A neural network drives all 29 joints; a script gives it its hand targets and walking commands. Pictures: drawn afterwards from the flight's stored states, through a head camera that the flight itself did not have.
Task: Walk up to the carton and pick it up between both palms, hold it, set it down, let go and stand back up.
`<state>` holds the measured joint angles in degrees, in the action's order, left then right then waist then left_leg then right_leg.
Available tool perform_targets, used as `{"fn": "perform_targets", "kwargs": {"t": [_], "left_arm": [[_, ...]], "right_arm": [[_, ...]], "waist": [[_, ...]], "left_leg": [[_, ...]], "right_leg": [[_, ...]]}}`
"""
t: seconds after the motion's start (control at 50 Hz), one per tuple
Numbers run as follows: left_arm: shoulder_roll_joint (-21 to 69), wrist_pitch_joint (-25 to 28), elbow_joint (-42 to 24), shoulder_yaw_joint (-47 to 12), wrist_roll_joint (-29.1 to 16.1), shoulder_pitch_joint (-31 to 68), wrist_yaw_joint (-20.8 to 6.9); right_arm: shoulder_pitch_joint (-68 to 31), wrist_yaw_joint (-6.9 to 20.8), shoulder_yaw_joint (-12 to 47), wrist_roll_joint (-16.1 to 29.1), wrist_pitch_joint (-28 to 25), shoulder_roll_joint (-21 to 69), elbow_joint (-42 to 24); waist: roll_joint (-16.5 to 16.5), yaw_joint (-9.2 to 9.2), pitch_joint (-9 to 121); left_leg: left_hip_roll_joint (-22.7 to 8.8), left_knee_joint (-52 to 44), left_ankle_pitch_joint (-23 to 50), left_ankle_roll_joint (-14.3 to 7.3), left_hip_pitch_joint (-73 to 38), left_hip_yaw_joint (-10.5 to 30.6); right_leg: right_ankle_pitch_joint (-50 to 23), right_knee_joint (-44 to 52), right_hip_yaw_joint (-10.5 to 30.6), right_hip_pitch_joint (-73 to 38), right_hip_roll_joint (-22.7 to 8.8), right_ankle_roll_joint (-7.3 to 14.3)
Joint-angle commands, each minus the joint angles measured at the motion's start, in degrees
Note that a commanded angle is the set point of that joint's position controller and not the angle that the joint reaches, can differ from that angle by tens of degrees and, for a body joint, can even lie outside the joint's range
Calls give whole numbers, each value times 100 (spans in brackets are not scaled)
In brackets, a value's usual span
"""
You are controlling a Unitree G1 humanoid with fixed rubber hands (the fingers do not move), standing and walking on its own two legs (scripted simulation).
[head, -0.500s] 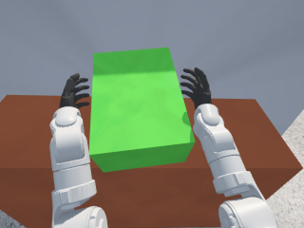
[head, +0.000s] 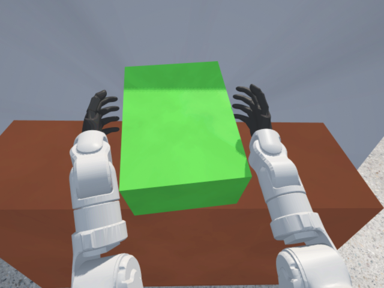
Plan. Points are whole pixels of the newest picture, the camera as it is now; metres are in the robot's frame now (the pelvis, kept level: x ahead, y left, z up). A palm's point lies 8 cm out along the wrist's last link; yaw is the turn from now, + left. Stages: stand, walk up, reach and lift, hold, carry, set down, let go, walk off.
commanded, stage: hold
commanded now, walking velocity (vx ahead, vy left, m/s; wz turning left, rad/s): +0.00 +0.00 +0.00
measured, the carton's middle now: (179, 133) +0.43 +0.00 +0.12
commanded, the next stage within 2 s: none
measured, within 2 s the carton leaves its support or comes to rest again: neither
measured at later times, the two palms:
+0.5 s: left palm (94, 133) +0.36 +0.16 +0.19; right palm (257, 124) +0.36 -0.15 +0.19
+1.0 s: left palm (93, 142) +0.35 +0.17 +0.18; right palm (255, 135) +0.35 -0.15 +0.17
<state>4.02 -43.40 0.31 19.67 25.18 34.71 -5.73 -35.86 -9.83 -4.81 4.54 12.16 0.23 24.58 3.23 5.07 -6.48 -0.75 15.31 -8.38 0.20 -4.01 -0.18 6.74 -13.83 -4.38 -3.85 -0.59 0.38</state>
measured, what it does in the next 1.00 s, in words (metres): stands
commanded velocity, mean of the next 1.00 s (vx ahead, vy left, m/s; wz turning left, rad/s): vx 0.00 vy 0.00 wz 0.00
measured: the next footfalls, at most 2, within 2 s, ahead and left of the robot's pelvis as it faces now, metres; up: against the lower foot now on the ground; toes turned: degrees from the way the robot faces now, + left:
none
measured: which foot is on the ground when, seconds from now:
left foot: down 0.00-1.00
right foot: down 0.00-1.00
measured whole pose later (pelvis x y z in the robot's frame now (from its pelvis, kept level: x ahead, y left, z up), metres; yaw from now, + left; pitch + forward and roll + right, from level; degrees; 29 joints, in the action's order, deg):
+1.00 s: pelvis -0.01 +0.00 +0.00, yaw +1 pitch -12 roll +0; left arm 3.8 -41.7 0.1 18.7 24.9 33.0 -6.2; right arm -33.1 -10.5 -4.8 3.8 9.4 1.2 24.0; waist 4.1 4.5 -9.0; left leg -0.6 15.4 -7.8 0.4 -4.4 0.5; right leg 6.4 -13.8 -5.1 -4.6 -0.7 0.5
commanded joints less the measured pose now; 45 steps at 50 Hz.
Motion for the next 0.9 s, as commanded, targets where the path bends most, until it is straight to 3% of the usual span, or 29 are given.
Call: {"fn": "perform_targets", "kwargs": {"t": [0.0, 0.08, 0.12, 0.14, 0.18, 0.26, 0.3, 0.34, 0.36, 0.38, 0.46, 0.5, 0.52, 0.54, 0.56, 0.62, 0.7, 0.74, 0.88], "left_arm": [[2044, 448, -354, -2197, -1068, 2944, -823], [1853, 467, -463, -2355, -1093, 2561, -842], [1723, 397, -142, -1987, -948, 2489, -936], [1770, 377, -121, -1892, -884, 2495, -987], [1871, 366, -259, -1940, -888, 2617, -1029], [1996, 491, -891, -2514, -1190, 2860, -890], [1934, 441, -715, -2385, -1092, 2588, -857], [1795, 331, -381, -2037, -866, 2326, -907], [1836, 298, -391, -2056, -825, 2330, -931], [1854, 276, -423, -2009, -846, 2368, -938], [1945, 321, -694, -2214, -962, 2639, -920], [1966, 417, -1132, -2569, -1152, 2715, -844], [1863, 412, -924, -2504, -1120, 2638, -831], [1817, 419, -919, -2431, -1074, 2661, -829], [1862, 292, -405, -1718, -618, 1903, -919], [1816, 236, -682, -1917, -818, 2111, -1045], [1879, 388, -958, -2317, -981, 2312, -973], [1901, 480, -911, -2430, -1037, 2399, -913], [1884, 510, -474, -2208, -892, 2543, -875]], "right_arm": [[-3417, 817, 2014, 204, -340, 2313, -1216], [-2996, 611, 2242, 391, -290, 2211, -1232], [-3047, 568, 2177, 392, -130, 2212, -908], [-2954, 591, 2074, 351, -94, 2197, -770], [-2979, 647, 2037, 260, -134, 2192, -876], [-3135, 658, 2244, 503, -329, 2233, -1470], [-3091, 602, 2239, 516, -283, 2171, -1459], [-2883, 592, 2138, 456, -154, 2110, -1055], [-2862, 625, 2113, 436, -140, 2090, -1017], [-2939, 658, 2136, 445, -143, 2117, -1029], [-3079, 654, 2113, 417, -251, 2094, -1276], [-3037, 637, 2286, 569, -314, 2096, -1560], [-2971, 622, 2231, 516, -286, 2059, -1441], [-2953, 631, 2239, 503, -259, 2083, -1330], [-2365, 597, 2361, 546, -89, 2104, -874], [-2581, 545, 2405, 630, -59, 2088, -1106], [-2686, 574, 2315, 538, -318, 2125, -1501], [-2696, 592, 2253, 441, -380, 2108, -1506], [-2768, 738, 1948, 132, -459, 2066, -1063]], "waist": [[-203, 1, 2181], [-296, 193, 2343], [-148, 29, 1685], [-170, 30, 1456], [-168, 65, 1529], [-518, 252, 2318], [-433, 150, 1918], [-219, 50, 1459], [-242, 59, 1500], [-227, -46, 1497], [-398, 140, 1921], [-496, 168, 2389], [-470, 216, 2193], [-392, 178, 2045], [-172, -132, 1424], [-153, -74, 1398], [-379, 93, 1686], [-415, 143, 1710], [-372, 57, 1437]], "left_leg": [[244, -187, 539, -112, 150, -504], [291, 106, 1412, -39, -146, -465], [344, -128, 912, -84, 260, -491], [330, -248, 541, -96, 443, -476], [273, -339, 461, -76, 392, -479], [272, 132, 1695, 102, -309, -383], [286, 115, 1722, 127, -213, -399], [273, -95, 1200, 18, 83, -437], [236, -182, 931, 5, 104, -422], [237, -234, 956, -31, 194, -429], [235, -72, 1132, 38, -134, -485], [222, 116, 1703, 134, -401, -407], [222, 148, 1712, 160, -393, -404], [228, 121, 1597, 140, -361, -390], [239, 21, 1713, 7, -275, -437], [208, -170, 1189, 31, 79, -412], [214, 52, 1568, 167, -172, -446], [216, 49, 1426, 176, -189, -436], [185, -320, 428, 21, 276, -491]], "right_leg": [[-362, 46, -352, -590, 222, -127], [-1574, -90, -261, -1044, 212, -243], [-1162, 11, -284, -985, 189, -261], [-760, 67, -300, -929, 195, -271], [-482, 95, -332, -780, 197, -189], [-1256, -25, -342, -757, 277, -135], [-1278, 30, -357, -830, 314, -171], [-953, 89, -341, -795, 273, -207], [-718, 91, -321, -747, 258, -163], [-664, 109, -355, -731, 258, -175], [-742, 60, -372, -701, 262, -152], [-1122, -50, -384, -747, 339, -124], [-1116, 18, -397, -684, 343, -154], [-1035, 28, -383, -689, 346, -159], [-1282, 150, -208, -1127, 225, -70], [-961, 118, -263, -1036, 210, -105], [-984, 80, -332, -943, 258, -69], [-822, 90, -357, -805, 254, -75], [4, 96, -367, -761, 184, -57]]}}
